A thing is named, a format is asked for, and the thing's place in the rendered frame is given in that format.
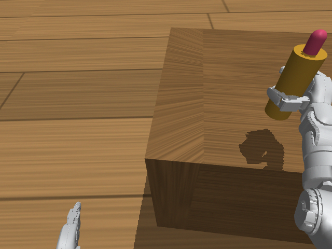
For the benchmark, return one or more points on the left robot hand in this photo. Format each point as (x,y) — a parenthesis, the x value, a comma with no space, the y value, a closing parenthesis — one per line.
(69,234)

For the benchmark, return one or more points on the right robot arm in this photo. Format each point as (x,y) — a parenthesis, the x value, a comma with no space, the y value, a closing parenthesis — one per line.
(313,213)

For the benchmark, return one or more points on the bottle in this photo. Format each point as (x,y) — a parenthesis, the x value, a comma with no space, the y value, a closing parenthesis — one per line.
(300,69)

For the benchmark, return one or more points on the right robot hand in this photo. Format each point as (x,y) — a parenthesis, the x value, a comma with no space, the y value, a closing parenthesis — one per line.
(319,90)

